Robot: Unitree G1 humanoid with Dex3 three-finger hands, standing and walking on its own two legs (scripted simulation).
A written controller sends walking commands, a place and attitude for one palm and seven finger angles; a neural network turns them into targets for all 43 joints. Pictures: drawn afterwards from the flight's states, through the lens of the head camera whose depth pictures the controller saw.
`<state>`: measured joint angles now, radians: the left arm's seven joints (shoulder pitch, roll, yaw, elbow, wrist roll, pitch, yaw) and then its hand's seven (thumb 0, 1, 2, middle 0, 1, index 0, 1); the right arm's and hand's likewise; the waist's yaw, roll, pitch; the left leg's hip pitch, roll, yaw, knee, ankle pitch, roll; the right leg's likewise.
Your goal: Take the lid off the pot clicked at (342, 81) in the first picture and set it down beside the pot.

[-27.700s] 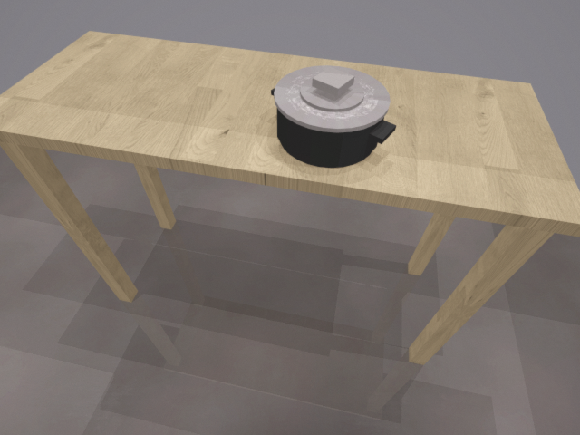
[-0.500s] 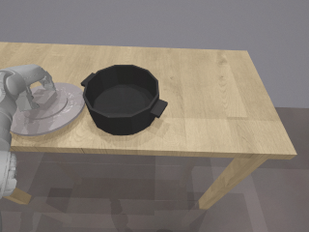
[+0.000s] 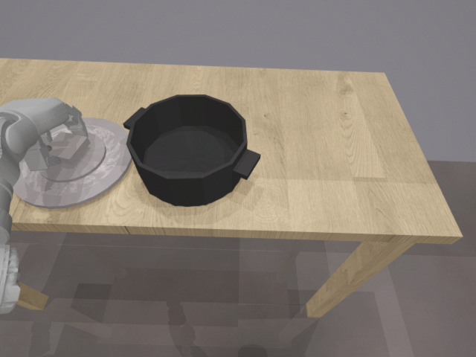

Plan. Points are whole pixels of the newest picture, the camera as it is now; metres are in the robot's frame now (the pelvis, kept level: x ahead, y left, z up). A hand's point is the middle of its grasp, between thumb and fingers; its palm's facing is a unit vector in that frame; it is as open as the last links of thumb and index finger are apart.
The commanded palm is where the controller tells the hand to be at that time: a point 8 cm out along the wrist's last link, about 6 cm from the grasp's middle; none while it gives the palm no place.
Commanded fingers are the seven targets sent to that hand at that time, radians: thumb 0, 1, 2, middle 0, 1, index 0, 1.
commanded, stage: open the fingers wide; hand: left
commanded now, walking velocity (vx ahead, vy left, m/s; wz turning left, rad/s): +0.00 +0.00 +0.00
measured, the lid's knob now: (66, 147) +0.46 +0.30 +0.08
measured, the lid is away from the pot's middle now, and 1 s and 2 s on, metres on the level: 0.22 0.22 0.22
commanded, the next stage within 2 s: raise the empty hand in 0.68 s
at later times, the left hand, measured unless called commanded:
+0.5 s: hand (53, 143) +0.44 +0.30 +0.11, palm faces -0.39 -0.06 -0.92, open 10.6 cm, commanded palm +0.45 +0.30 +0.17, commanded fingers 0.00 -0.11 0.86 -0.45 -0.66 -0.45 -0.66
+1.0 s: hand (47, 132) +0.44 +0.30 +0.13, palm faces -0.34 -0.04 -0.94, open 11.0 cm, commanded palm +0.44 +0.30 +0.20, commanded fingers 0.00 -0.13 0.89 -0.47 -0.62 -0.47 -0.62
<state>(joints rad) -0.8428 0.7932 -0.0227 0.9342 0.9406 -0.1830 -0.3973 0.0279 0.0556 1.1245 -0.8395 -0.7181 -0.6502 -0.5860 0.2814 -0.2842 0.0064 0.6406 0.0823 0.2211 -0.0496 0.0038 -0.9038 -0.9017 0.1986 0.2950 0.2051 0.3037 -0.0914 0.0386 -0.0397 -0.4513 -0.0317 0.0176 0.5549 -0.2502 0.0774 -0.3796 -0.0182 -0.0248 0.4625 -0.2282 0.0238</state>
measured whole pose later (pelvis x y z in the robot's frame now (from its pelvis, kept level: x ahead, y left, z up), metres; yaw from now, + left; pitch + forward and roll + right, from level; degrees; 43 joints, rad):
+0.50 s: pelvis +0.01 +0.00 +0.00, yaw +0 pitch +9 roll -2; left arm -0.84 0.79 -0.01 0.92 0.93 -0.18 -0.39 0.00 -0.06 0.87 -0.50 -0.69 -0.49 -0.68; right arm 0.28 -0.29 0.01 0.63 0.08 0.23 -0.04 0.00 -0.90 -0.90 0.20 0.29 0.20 0.30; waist -0.10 0.03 -0.04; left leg -0.46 -0.03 0.02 0.56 -0.26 0.08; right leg -0.38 -0.02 -0.02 0.46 -0.24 0.02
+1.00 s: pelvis +0.01 +0.00 +0.00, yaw +0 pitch +8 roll -2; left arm -0.85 0.80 -0.02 0.86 0.93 -0.14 -0.40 0.00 -0.12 0.88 -0.48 -0.63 -0.48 -0.62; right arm 0.27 -0.29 0.01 0.62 0.09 0.23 -0.05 0.00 -0.90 -0.90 0.20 0.29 0.20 0.30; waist -0.09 0.04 -0.04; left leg -0.42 -0.03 0.01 0.53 -0.25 0.07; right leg -0.35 -0.02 -0.03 0.44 -0.23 0.02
